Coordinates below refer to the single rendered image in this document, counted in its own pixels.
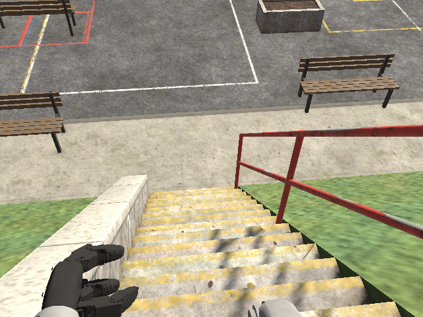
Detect stairs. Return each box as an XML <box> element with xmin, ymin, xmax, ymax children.
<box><xmin>118</xmin><ymin>186</ymin><xmax>401</xmax><ymax>317</ymax></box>

